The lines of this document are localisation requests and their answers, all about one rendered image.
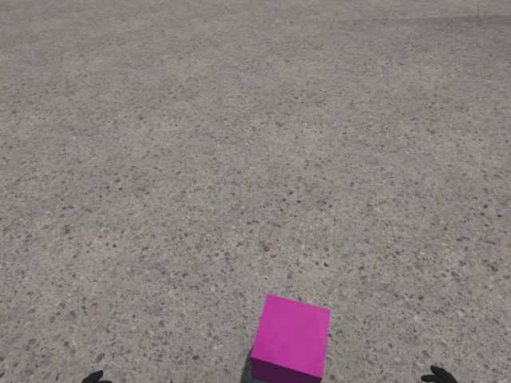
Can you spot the carton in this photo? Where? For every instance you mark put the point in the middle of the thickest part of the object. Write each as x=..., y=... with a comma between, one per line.
x=290, y=343

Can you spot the right robot hand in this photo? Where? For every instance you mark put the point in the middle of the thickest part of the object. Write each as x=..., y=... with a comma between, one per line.
x=440, y=376

